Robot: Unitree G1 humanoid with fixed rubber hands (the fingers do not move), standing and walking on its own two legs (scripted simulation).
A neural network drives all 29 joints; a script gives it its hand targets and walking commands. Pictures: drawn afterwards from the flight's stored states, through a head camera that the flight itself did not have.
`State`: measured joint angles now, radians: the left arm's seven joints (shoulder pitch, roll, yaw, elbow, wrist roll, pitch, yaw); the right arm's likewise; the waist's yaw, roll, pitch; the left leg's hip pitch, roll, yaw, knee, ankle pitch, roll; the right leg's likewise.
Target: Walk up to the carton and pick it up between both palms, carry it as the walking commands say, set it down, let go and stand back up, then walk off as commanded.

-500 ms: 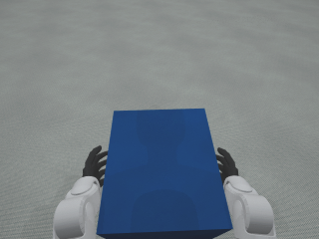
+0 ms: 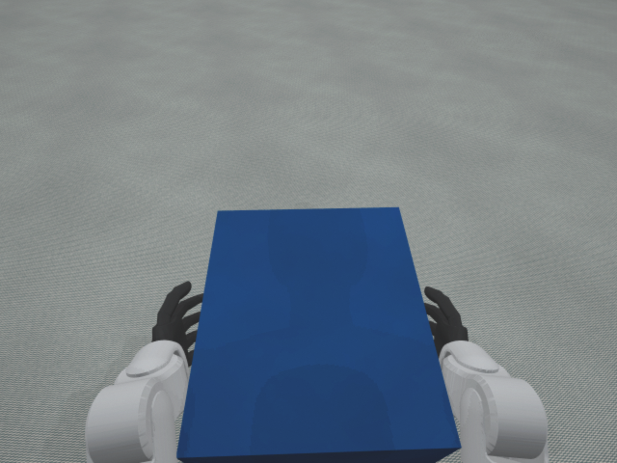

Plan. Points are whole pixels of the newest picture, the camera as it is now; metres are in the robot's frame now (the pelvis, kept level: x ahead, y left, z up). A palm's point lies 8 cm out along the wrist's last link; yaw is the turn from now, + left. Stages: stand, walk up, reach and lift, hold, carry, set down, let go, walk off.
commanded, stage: carry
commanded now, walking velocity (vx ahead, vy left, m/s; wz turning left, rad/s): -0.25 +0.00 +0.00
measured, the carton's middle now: (311, 356) +0.27 +0.00 +0.03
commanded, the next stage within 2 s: none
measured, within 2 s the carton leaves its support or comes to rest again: neither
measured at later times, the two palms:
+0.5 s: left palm out of the picture +0.14 +0.18 +0.08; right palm (456, 450) +0.15 -0.13 +0.08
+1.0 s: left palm out of the picture -0.02 +0.17 +0.09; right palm out of the picture -0.02 -0.14 +0.09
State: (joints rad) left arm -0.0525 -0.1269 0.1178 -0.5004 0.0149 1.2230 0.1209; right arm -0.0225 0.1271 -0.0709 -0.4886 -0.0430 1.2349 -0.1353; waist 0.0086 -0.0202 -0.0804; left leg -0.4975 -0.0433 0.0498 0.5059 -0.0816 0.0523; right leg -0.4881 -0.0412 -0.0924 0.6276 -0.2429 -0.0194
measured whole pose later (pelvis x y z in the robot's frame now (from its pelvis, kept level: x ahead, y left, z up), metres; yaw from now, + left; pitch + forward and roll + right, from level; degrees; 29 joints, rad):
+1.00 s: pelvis -0.26 +0.01 +0.00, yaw +2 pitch +5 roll +2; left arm -0.01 -0.13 0.09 -0.55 0.02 1.17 0.12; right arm -0.01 0.13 -0.08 -0.54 -0.02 1.21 -0.14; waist -0.03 -0.05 -0.08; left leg -0.29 -0.02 0.06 0.54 -0.34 -0.02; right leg -0.53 -0.07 -0.08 0.52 -0.08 -0.02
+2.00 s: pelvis -0.66 +0.02 +0.00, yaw +2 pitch +4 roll +0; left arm -0.02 -0.13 0.11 -0.54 0.00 1.18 0.12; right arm 0.02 0.13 -0.06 -0.53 -0.04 1.19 -0.13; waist 0.03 0.00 -0.06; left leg -0.49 0.00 0.05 0.60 -0.18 0.02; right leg -0.34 0.00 -0.07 0.66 -0.38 0.03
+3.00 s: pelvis -1.08 +0.01 +0.01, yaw +3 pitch +4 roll +3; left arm 0.02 -0.13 0.08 -0.56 0.02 1.17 0.12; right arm 0.00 0.13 -0.08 -0.54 -0.02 1.22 -0.14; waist -0.05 -0.03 -0.07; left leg -0.43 -0.01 0.03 0.87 -0.49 -0.04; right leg -0.45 -0.04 -0.04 0.51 -0.14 -0.04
